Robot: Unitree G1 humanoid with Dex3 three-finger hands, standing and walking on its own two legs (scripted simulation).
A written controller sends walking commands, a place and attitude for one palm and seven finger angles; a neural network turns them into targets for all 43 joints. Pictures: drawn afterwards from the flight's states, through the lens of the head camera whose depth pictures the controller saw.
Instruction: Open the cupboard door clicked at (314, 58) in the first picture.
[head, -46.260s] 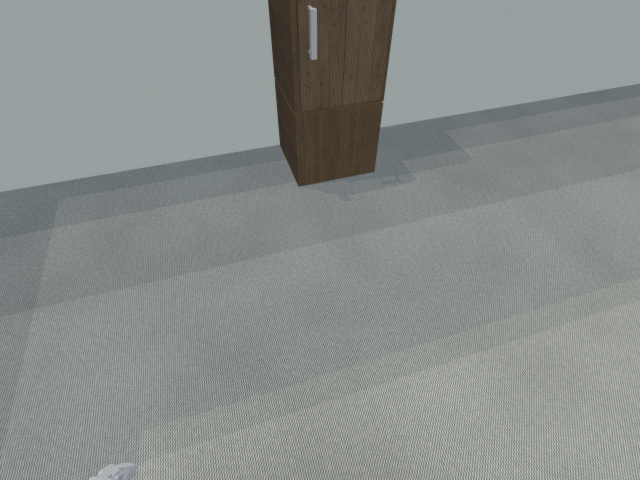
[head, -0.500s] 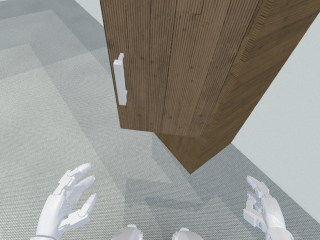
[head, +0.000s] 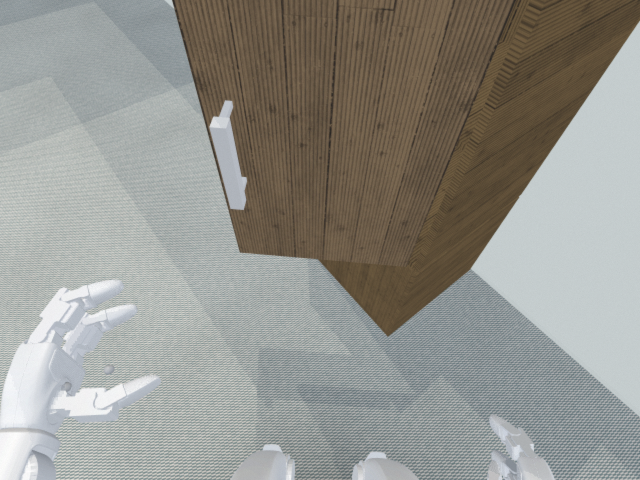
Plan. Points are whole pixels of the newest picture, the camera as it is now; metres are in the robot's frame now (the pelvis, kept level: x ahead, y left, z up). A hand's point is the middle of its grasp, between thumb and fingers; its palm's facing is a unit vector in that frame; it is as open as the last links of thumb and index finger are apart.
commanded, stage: raise the hand with hooked fingers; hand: left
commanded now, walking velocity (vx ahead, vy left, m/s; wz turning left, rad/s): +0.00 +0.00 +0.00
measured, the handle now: (233, 158) +0.55 +0.16 +0.04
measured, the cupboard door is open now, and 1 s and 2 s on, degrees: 47 47 47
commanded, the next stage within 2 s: move the hooked fingers beside the handle in 1.18 s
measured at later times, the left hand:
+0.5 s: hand (67, 348) +0.25 +0.29 +0.04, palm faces -0.02 -1.00 -0.04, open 13.8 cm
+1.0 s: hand (49, 317) +0.28 +0.32 +0.06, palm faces -0.01 -1.00 -0.04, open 13.9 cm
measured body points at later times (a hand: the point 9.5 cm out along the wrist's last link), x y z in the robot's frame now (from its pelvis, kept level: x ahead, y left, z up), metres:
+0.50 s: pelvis -0.01 +0.04 +0.01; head +0.06 +0.06 +0.45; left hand +0.25 +0.35 +0.05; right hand +0.17 -0.20 -0.06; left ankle +0.01 +0.08 -0.66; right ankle +0.01 -0.08 -0.66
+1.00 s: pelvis -0.01 +0.04 +0.01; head +0.06 +0.07 +0.45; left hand +0.27 +0.37 +0.06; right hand +0.14 -0.22 -0.06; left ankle +0.01 +0.08 -0.66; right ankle +0.01 -0.08 -0.66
